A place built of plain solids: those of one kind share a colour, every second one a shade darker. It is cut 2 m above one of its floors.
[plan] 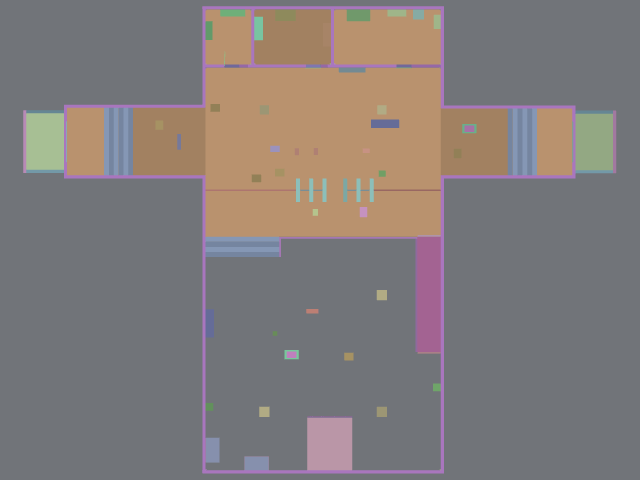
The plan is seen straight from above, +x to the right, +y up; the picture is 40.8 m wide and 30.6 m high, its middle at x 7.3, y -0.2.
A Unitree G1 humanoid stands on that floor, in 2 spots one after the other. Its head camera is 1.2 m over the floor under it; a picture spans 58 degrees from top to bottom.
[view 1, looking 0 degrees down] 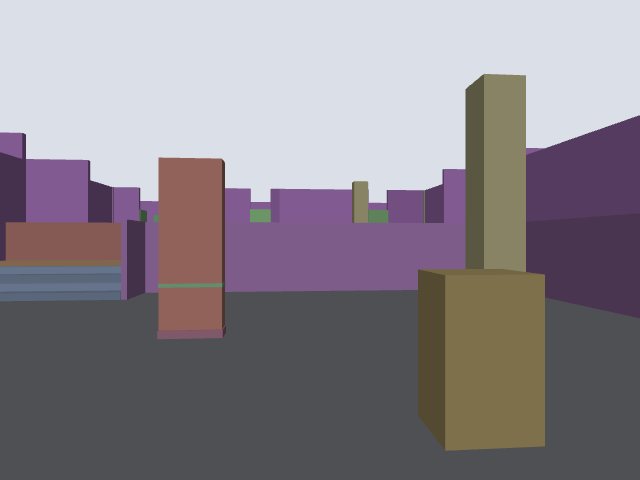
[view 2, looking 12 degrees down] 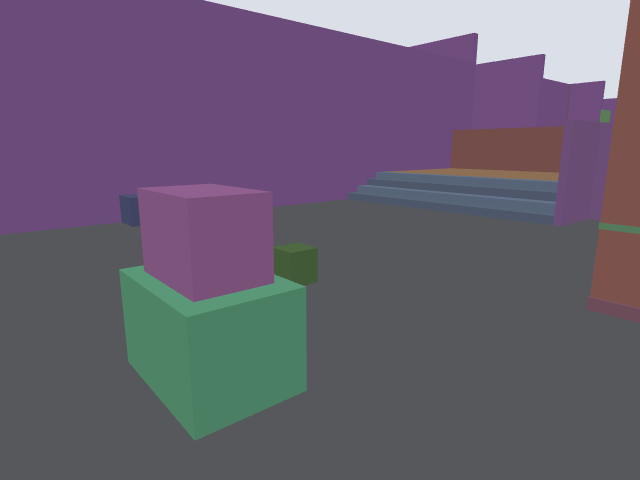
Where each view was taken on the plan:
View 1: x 7.92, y -10.27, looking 85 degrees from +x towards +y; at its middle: upstand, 10.19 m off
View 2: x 7.50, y -8.44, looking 140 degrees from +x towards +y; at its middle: ground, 5.77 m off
